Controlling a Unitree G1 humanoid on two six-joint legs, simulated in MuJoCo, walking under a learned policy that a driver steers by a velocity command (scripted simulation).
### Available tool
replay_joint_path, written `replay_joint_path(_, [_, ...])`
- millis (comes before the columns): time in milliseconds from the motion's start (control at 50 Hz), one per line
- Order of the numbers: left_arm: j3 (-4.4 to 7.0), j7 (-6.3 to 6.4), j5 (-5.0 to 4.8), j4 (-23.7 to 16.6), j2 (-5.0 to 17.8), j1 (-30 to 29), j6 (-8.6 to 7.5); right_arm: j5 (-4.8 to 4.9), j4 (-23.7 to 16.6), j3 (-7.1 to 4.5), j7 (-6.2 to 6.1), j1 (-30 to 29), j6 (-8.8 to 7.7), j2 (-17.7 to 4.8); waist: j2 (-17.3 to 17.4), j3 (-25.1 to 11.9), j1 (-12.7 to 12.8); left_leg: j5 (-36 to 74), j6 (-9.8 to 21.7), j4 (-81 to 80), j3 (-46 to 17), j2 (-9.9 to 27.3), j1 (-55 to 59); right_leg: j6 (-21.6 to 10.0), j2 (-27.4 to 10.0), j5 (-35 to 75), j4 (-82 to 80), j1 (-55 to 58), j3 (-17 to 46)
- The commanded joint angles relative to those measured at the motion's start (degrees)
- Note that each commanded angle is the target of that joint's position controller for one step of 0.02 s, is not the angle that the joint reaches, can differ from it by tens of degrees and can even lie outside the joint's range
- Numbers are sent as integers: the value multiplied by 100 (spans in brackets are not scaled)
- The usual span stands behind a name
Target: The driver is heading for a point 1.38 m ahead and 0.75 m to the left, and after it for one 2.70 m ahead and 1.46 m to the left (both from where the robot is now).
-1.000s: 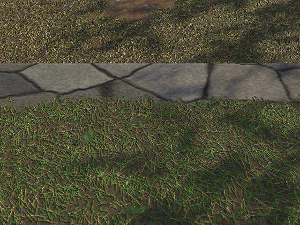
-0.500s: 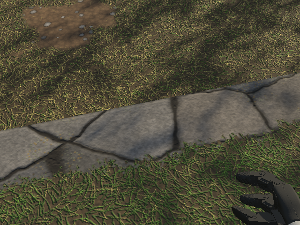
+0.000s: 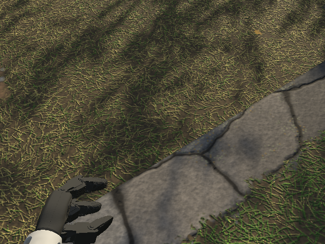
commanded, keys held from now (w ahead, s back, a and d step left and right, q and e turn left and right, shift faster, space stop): w+q+shift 0.98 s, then w+shift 0.02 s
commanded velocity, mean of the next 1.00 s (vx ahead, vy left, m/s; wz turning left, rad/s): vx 1.00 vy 0.00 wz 0.86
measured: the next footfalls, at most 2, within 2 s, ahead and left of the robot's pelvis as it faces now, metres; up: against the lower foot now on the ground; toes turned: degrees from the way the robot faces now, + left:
left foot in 0.46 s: +0.57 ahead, +0.14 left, +0.00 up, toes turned +25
right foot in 0.98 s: +1.07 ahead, +0.21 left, -0.15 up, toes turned +56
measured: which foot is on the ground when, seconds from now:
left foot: up 0.00-0.44, down 0.46-0.98, up 1.00-1.00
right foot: down 0.00-0.44, up 0.46-0.96, down 0.98-1.00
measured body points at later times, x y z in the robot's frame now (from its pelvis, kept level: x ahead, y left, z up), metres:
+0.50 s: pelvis +0.44 +0.07 -0.03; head +0.47 +0.08 +0.42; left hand +0.35 +0.33 -0.16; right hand +0.70 -0.13 -0.12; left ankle +0.53 +0.12 -0.72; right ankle +0.24 -0.12 -0.59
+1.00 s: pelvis +0.90 +0.23 -0.11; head +0.90 +0.23 +0.34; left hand +0.85 +0.57 -0.16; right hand +1.11 -0.03 -0.22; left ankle +0.58 +0.12 -0.64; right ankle +1.04 +0.18 -0.86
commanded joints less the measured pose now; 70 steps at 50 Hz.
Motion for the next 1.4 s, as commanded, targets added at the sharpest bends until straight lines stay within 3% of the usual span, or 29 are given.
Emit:
replay_joint_path(20, [708,293,273,484,1882,3164,8,183,-872,-36,-31,13,-49,-152,-1159,-2454,1369,-95,547,5337,-297,-85,-4419,-522,-2630,-3481,-789,5860,3842])
replay_joint_path(40, [692,274,57,474,1571,3018,65,179,-965,-171,-63,-551,-1,-778,-757,-2197,1516,410,653,5790,-518,13,-4844,-508,-2536,-3785,-1588,5160,4509])
replay_joint_path(60, [594,262,-6,551,1127,2563,37,136,-1059,-214,-50,-1113,35,-852,-417,-1070,1320,1004,635,5563,-502,268,-5101,-426,-2216,-3093,-1615,4317,3395])
replay_joint_path(220, [455,231,-250,1148,296,2468,-251,-114,-1400,-167,211,-2213,565,-264,-204,414,619,2045,436,4666,-78,679,-5212,135,-1048,616,-2448,2541,-426])
replay_joint_path(360, [569,415,-234,1351,1107,2896,-239,-112,-1922,-115,536,-3365,447,-600,68,702,531,3373,959,1765,1141,-90,-3889,457,-1077,4257,-2199,3062,-1622])
replay_joint_path(420, [756,563,-147,1177,1750,2443,60,-13,-1266,-376,367,-947,497,-1151,-571,-679,-763,1738,1224,2270,967,-736,-1160,427,-1383,6716,908,2858,-1492])
replay_joint_path(440, [782,530,-78,1118,1765,2242,151,-5,-930,-544,217,118,530,-1423,-342,-1102,-1177,988,1419,2179,441,-735,158,362,-1358,5628,2881,2054,-1315])
replay_joint_path(460, [685,402,-117,1082,1165,2145,140,182,-997,-722,67,-343,625,-1801,1226,-701,-822,576,1679,1380,-847,-55,445,475,-67,-49,5521,772,-1322])
replay_joint_path(480, [528,334,-199,375,734,2737,19,-78,-1358,-723,106,-1078,648,-2302,1944,-1370,282,962,2800,266,-4189,1187,1870,798,433,-2334,6891,-1585,-266])
replay_joint_path(500, [523,350,-150,262,1078,2140,-139,-63,-1596,-744,37,-1111,621,-2064,565,-1454,-123,702,2915,-596,-4974,1476,1557,766,198,-1812,6343,-2007,549])
replay_joint_path(540, [487,338,-118,280,1054,1940,-178,-35,-1318,-637,-42,-1362,501,-1629,-259,-69,557,920,2407,-830,-4044,1121,-703,694,-417,-1511,4532,-1156,705])
replay_joint_path(600, [460,411,70,380,955,1943,283,-12,-1363,-460,-16,-1656,249,-1326,-341,298,940,1710,2143,-869,-2874,432,-2521,880,-630,-2003,3096,110,596])
replay_joint_path(680, [404,152,25,267,616,1462,320,-40,-1254,-498,12,-1177,201,-1316,49,51,602,3512,1952,-553,-2221,84,-2491,769,-681,364,2552,96,287])
replay_joint_path(720, [523,127,-37,-158,937,335,241,23,-932,-486,-58,-501,144,-1280,0,390,216,2292,1751,-363,-2595,-4,-1852,726,-571,1295,1491,-1028,550])
replay_joint_path(780, [432,-63,3,-177,639,42,180,49,-960,-467,-132,-544,197,-1323,322,82,44,1688,1466,112,-2534,-205,-2181,583,-159,2577,781,-53,329])
replay_joint_path(860, [493,-47,-148,-307,834,-75,140,-100,-980,-486,-196,-662,211,-1407,757,258,46,1781,1186,769,-2817,-194,-2031,573,-17,1960,169,600,547])
replay_joint_path(920, [660,171,-261,173,1093,1514,-26,-255,-1002,-477,-293,-1166,225,-1391,587,-192,878,2314,903,2830,-2681,-562,-1573,711,-286,2347,-1169,2227,801])
replay_joint_path(960, [854,272,-314,1015,1333,3613,15,-66,-1100,-483,-334,-1595,274,-1245,-33,-893,1820,1093,748,5908,-1965,-1009,-2268,726,-796,3525,-1942,4394,1026])
replay_joint_path(980, [866,213,-93,1218,1411,3859,44,20,-1169,-362,-306,-1667,294,-756,-292,-531,1701,-1057,713,7474,-1754,-1137,-3909,813,-1078,2839,-975,5242,1143])
replay_joint_path(1000, [714,134,135,1131,1296,3861,-21,204,-1367,-139,-335,-571,251,-203,-1531,-1131,841,-1811,753,8330,-1489,-676,-5353,1202,-1884,6285,1396,6610,1263])
replay_joint_path(1020, [927,150,116,1165,1660,3857,-7,347,-1259,-108,-452,139,258,-328,-2370,-2214,786,-1326,567,9365,-748,-660,-6329,258,-2683,5023,876,7209,3010])
replay_joint_path(1040, [977,228,6,1033,1540,3321,-4,-53,-1217,-85,-379,-485,267,-582,-1780,-2126,945,-230,678,8655,-658,-181,-6561,-572,-2720,-872,-674,5997,4046])
replay_joint_path(1060, [761,216,62,961,780,2784,-20,-253,-1193,-186,-224,-1594,322,-1012,-309,-776,1068,390,663,7917,-667,13,-6109,-395,-2074,-3013,-1688,4168,3733])
replay_joint_path(1120, [516,226,-147,1720,464,3088,-287,-315,-1626,-135,150,-2896,345,-733,-159,857,763,1268,488,5410,-1245,190,-5504,-7,-1547,166,-1797,1971,2318])
replay_joint_path(1180, [495,166,-231,1804,541,2769,-301,-275,-1748,23,247,-3011,313,-514,-787,503,431,2240,403,3883,-865,-45,-4677,-5,-1207,1769,-2138,1774,1321])
replay_joint_path(1280, [426,205,-254,2183,612,3801,-139,-171,-1973,259,291,-4401,209,-314,-126,674,875,2476,774,1664,722,-475,-3449,231,-929,4512,-2669,2480,-26])
replay_joint_path(1340, [487,371,-244,2237,1142,3814,-18,-242,-1483,87,147,-2978,200,-780,-619,-384,42,1854,1041,1335,656,-851,-1571,234,-1190,6839,-507,2988,-176])
replay_joint_path(1380, [484,342,-263,2036,1139,3196,44,-265,-815,-201,-52,-922,233,-1371,-286,-1270,-884,1288,1557,631,-379,80,913,169,-755,3613,2940,1550,-411])
replay_joint_path(1400, [362,301,-99,1840,399,3331,-7,-283,-786,-241,-95,-774,216,-1569,808,-1664,-350,1164,1655,1068,-2023,1396,1848,-14,-92,-2499,4777,144,-231])
Keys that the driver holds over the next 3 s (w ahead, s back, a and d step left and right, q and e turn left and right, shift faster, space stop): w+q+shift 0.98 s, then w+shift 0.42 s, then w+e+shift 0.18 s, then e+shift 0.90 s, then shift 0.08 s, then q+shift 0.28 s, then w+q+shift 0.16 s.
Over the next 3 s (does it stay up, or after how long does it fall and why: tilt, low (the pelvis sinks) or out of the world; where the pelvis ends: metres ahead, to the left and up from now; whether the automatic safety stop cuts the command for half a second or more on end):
stays up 1.48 0.94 -0.11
